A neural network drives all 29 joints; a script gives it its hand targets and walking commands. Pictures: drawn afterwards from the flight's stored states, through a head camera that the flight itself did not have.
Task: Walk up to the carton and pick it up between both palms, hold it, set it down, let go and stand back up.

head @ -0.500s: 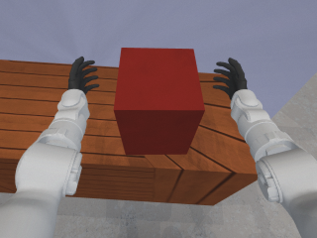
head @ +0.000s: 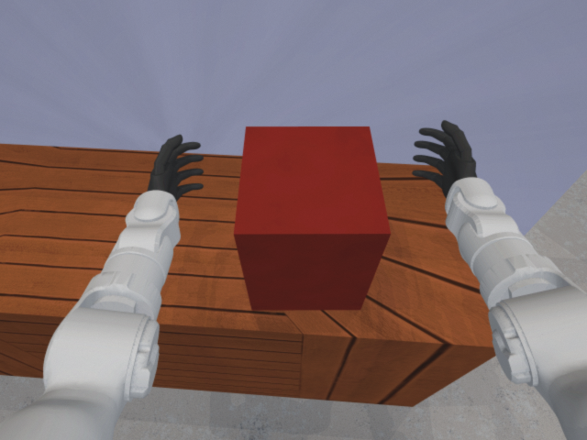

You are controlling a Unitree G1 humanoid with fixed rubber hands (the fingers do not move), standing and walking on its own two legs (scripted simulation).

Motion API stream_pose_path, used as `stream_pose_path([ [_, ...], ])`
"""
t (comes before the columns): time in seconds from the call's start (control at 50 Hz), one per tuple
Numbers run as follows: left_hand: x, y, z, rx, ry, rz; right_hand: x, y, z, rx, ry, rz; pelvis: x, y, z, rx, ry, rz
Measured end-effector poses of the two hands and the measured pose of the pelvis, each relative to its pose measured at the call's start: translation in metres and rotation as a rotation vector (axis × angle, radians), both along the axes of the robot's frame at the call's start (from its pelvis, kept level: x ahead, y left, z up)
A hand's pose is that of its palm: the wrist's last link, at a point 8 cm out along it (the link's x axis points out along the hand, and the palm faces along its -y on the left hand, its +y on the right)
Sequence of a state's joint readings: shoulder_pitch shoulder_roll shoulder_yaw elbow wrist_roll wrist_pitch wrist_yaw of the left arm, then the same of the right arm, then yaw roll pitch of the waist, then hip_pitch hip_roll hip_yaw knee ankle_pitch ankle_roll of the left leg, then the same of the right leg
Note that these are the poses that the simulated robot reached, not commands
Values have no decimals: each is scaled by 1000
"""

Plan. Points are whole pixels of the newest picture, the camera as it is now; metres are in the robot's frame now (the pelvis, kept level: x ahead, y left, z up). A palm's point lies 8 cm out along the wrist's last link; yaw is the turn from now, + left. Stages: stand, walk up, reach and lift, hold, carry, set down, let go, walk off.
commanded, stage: set down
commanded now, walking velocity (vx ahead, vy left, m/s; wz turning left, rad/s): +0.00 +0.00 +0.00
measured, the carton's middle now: (306, 224) +0.48 +0.00 -0.04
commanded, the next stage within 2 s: none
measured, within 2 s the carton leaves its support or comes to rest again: neither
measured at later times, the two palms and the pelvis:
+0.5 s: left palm (165, 265) +0.37 +0.21 +0.02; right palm (462, 259) +0.36 -0.21 +0.03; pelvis -0.01 +0.00 +0.00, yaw +0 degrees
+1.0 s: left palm (165, 333) +0.28 +0.21 -0.03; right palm (458, 338) +0.27 -0.19 -0.02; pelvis -0.01 +0.01 +0.00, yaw +0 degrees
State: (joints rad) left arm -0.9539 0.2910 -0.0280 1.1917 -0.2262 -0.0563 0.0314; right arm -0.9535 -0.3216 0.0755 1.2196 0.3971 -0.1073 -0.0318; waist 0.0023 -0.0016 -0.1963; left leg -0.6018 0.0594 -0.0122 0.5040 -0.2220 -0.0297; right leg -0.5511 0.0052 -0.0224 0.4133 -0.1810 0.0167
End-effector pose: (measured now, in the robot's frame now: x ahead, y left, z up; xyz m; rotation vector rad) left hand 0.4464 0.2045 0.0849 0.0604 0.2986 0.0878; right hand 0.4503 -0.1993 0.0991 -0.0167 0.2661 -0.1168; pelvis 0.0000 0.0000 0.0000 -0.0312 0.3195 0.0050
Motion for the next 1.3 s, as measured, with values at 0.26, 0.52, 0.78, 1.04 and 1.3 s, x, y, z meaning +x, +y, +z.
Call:
stream_pose_path([
  [0.26,-47,9,-52,-23,19,30,-63,-5,-67,26,29,-17,-3,-1,0,8,-14,-5],
  [0.52,-81,4,-69,-10,-17,-18,-90,-7,-65,15,-22,-13,-9,3,-1,8,-50,-6],
  [0.78,-118,2,-89,-18,-10,-38,-129,2,-90,11,9,-18,-7,4,1,9,-147,2],
  [1.04,-168,1,-111,-43,23,-33,-187,4,-121,22,25,-53,-7,7,2,4,-229,-3],
  [1.3,-202,12,-119,-56,60,-30,-206,15,-116,0,37,-38,-14,6,3,16,-326,-12],
])
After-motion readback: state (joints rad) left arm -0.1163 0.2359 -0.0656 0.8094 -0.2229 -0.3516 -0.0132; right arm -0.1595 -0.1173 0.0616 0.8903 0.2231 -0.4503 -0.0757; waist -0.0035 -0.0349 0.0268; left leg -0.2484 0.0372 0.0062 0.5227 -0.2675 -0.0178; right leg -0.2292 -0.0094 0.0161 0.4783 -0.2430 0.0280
